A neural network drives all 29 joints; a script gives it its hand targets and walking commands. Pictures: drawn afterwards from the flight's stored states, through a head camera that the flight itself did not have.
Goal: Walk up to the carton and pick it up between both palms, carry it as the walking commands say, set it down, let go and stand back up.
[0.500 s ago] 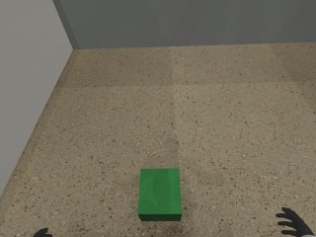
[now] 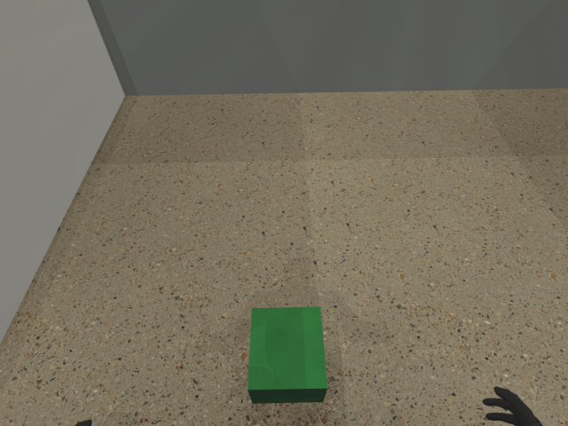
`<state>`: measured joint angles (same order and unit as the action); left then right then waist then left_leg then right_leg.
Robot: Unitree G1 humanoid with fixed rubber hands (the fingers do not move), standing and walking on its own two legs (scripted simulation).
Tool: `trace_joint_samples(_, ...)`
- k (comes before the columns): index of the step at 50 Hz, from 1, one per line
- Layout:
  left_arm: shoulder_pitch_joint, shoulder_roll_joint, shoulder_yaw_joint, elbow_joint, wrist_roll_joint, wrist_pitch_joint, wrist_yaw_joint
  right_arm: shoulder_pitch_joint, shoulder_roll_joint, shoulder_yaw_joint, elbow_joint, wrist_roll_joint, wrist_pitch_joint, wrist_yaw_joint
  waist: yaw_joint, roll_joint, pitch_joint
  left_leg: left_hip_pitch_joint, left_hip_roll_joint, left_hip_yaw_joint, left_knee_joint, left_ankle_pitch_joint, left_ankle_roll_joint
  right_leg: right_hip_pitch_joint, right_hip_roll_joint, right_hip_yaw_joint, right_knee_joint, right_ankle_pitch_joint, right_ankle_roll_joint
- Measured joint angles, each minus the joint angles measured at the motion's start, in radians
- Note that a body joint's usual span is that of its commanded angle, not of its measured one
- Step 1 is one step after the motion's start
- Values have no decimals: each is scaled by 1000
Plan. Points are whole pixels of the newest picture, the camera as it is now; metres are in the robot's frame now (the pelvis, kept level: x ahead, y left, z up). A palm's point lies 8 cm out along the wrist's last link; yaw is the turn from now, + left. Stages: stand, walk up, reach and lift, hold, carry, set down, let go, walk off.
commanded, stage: walk up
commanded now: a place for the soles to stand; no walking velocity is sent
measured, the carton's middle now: (286, 354) +0.45 +0.02 -0.68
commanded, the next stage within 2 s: reach and lift in 0.42 s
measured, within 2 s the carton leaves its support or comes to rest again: neither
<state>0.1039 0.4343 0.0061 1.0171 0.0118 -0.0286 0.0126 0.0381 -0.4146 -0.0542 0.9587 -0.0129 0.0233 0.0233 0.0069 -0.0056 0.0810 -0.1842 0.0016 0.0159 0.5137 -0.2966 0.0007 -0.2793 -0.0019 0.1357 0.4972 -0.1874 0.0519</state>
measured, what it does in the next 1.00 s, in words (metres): stands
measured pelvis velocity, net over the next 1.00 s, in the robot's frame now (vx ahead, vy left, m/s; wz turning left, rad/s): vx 0.00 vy -0.02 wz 0.10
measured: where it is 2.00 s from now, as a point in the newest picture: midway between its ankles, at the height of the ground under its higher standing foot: outside the picture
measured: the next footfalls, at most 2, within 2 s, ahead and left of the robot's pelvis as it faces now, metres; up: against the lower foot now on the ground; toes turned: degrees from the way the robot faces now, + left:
none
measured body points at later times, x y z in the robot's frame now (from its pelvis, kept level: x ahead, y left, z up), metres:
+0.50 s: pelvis +0.00 -0.01 +0.00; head +0.05 -0.02 +0.45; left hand +0.16 +0.31 -0.09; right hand +0.16 -0.33 -0.10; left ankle -0.01 +0.12 -0.74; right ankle +0.06 -0.15 -0.73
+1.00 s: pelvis +0.00 -0.02 -0.04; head +0.14 -0.01 +0.38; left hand +0.25 +0.29 -0.14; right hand +0.28 -0.26 -0.14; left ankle -0.01 +0.12 -0.73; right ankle +0.06 -0.15 -0.73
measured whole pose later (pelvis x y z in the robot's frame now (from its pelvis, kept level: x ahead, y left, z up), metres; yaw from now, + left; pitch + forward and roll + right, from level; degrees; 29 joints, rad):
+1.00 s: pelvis +0.00 -0.02 -0.04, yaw +5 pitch +15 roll +0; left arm -0.24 0.37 0.19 0.70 0.05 0.13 -0.10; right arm -0.15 -0.24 -0.13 0.58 0.03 0.18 -0.03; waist -0.03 0.00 0.06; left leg -0.73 0.00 -0.09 0.88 -0.41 -0.04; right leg -0.78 -0.01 0.02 0.84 -0.33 0.03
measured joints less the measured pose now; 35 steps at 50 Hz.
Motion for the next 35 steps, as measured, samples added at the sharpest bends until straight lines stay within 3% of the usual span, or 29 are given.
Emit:
trace_joint_samples(21,-59,-7,-3,2,0,0,1,7,-4,1,38,2,5,3,-20,13,-2,43,13,-4,-84,33,-16,31,4,-13,-60,21,-14)
trace_joint_samples(27,-64,-57,160,-284,95,138,-77,61,60,-108,-279,-34,107,36,-20,19,72,-35,14,-40,32,-12,-27,-27,2,-55,43,-28,-16)
trace_joint_samples(35,-61,-67,211,-397,102,188,-132,45,123,-117,-426,-34,158,1,-16,26,115,-138,21,-80,124,-53,-49,-121,8,-98,143,-85,-35)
